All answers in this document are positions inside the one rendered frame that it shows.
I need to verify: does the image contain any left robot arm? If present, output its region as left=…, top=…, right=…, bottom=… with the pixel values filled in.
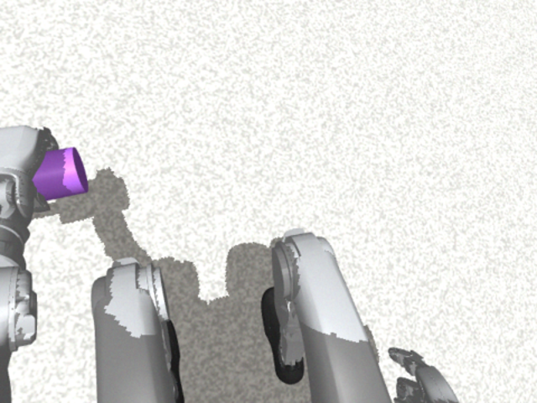
left=0, top=168, right=37, bottom=403

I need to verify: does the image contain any left robot hand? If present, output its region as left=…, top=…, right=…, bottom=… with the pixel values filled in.
left=0, top=125, right=59, bottom=212

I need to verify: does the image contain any right robot hand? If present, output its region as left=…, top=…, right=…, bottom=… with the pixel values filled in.
left=388, top=348, right=459, bottom=403

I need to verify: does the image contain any left robot foot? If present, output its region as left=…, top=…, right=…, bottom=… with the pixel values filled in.
left=166, top=320, right=185, bottom=403

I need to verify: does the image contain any bottle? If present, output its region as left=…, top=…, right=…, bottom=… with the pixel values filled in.
left=32, top=147, right=88, bottom=201

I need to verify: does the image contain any right robot foot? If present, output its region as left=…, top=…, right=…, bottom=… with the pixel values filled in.
left=261, top=287, right=305, bottom=385

